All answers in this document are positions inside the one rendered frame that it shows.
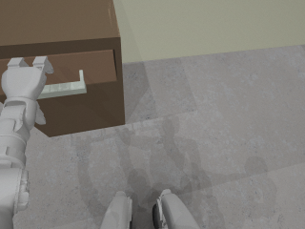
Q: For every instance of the handle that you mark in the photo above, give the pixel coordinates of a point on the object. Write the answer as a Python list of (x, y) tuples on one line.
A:
[(62, 89)]

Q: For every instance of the robot left hand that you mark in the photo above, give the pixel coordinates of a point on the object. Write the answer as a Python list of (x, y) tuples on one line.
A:
[(24, 81)]

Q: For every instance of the robot thigh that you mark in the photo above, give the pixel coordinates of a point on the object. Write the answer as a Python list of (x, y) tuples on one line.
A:
[(171, 209), (118, 213)]

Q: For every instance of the robot right thigh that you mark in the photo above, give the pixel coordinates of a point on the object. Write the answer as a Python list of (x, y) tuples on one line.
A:
[(171, 209)]

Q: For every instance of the robot left forearm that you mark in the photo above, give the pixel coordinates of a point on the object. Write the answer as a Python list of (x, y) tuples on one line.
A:
[(16, 120)]

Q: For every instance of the robot left upper arm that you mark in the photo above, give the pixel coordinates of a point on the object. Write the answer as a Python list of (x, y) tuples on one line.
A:
[(14, 194)]

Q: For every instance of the robot left thigh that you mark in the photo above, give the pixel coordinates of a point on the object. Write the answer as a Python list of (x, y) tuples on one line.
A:
[(118, 213)]

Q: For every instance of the drawer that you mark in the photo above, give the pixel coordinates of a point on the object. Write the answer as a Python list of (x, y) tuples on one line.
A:
[(97, 66)]

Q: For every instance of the cabinet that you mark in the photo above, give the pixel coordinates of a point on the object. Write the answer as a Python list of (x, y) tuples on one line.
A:
[(47, 27)]

